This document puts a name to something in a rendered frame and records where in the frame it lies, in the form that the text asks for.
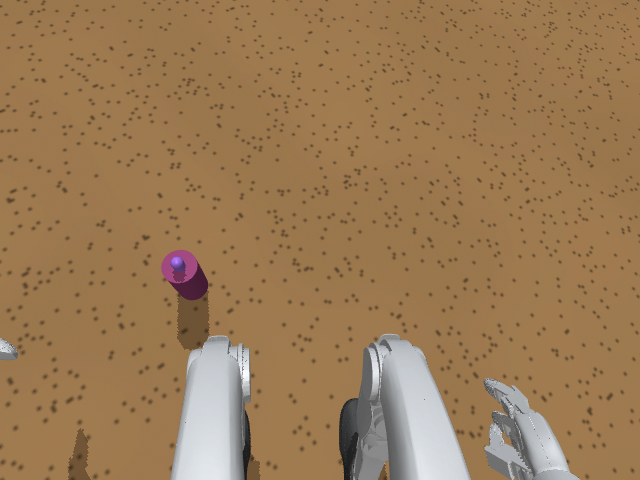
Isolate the left robot hand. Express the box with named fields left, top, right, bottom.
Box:
left=0, top=338, right=18, bottom=360

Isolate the bottle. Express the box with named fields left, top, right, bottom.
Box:
left=161, top=250, right=208, bottom=300

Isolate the right robot hand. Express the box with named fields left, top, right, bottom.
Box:
left=484, top=378, right=570, bottom=480

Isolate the right robot foot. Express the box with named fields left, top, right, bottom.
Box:
left=339, top=398, right=358, bottom=480

